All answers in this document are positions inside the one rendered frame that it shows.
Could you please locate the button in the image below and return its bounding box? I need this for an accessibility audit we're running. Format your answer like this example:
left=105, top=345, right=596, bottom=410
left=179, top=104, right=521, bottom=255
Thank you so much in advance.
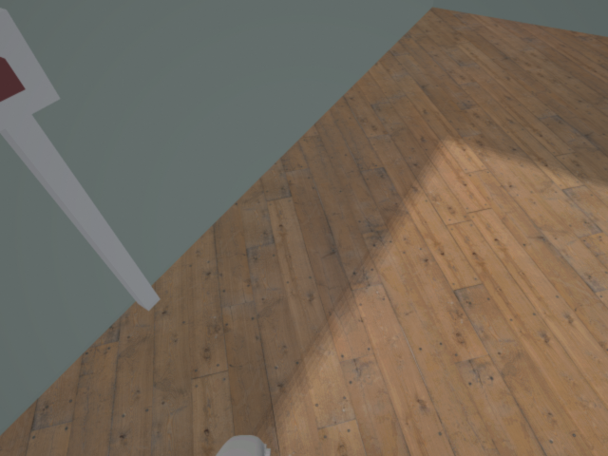
left=0, top=57, right=25, bottom=102

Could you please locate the robot left thigh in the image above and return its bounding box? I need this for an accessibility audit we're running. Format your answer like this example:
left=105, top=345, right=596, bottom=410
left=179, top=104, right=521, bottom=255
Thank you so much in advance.
left=216, top=435, right=271, bottom=456

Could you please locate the panel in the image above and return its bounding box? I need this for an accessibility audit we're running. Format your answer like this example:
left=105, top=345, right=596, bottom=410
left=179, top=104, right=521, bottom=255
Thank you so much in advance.
left=0, top=8, right=160, bottom=311

